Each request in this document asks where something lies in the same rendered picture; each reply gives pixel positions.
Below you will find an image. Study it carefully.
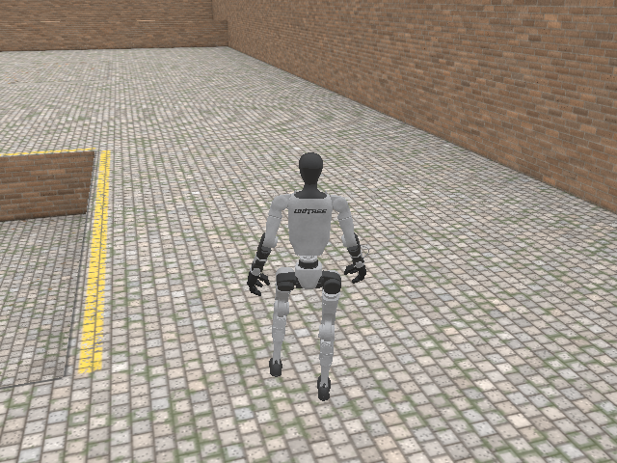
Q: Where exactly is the robot right forearm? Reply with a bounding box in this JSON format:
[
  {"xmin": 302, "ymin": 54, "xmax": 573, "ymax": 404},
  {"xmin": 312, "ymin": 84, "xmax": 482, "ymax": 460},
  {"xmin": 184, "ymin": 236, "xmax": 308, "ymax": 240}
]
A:
[{"xmin": 347, "ymin": 233, "xmax": 364, "ymax": 268}]

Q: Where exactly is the left robot upper arm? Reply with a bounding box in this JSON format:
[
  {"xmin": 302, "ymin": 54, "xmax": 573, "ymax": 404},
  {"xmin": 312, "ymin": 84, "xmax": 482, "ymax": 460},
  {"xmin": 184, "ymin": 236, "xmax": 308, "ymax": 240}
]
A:
[{"xmin": 262, "ymin": 194, "xmax": 290, "ymax": 248}]

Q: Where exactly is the right robot upper arm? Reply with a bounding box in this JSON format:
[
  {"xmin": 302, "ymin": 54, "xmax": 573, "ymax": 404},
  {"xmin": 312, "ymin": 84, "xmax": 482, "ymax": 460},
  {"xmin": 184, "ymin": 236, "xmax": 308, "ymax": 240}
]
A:
[{"xmin": 330, "ymin": 195, "xmax": 358, "ymax": 248}]

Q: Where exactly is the humanoid robot head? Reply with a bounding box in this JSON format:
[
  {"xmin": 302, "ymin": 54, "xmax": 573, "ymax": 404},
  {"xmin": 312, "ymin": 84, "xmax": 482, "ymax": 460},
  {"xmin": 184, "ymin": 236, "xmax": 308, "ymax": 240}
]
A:
[{"xmin": 294, "ymin": 152, "xmax": 327, "ymax": 199}]

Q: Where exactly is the left robot foot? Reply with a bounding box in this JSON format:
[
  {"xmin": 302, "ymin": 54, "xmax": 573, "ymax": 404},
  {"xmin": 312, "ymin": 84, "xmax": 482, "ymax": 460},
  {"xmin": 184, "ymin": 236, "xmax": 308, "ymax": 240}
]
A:
[{"xmin": 269, "ymin": 358, "xmax": 282, "ymax": 377}]

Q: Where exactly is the robot left forearm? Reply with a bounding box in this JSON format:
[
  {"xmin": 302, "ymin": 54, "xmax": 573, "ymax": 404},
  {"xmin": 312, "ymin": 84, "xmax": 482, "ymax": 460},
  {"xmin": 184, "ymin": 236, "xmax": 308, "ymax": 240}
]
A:
[{"xmin": 250, "ymin": 233, "xmax": 272, "ymax": 276}]

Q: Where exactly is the robot right hand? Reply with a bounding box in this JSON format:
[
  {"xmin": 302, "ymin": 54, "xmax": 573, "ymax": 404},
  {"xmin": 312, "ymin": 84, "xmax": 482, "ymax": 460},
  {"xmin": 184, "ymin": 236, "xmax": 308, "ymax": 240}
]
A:
[{"xmin": 344, "ymin": 264, "xmax": 366, "ymax": 284}]

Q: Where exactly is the robot left hand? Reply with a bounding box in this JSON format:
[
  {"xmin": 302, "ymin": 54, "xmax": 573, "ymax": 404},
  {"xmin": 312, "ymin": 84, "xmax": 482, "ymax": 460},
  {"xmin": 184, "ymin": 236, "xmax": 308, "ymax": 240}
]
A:
[{"xmin": 247, "ymin": 271, "xmax": 270, "ymax": 296}]

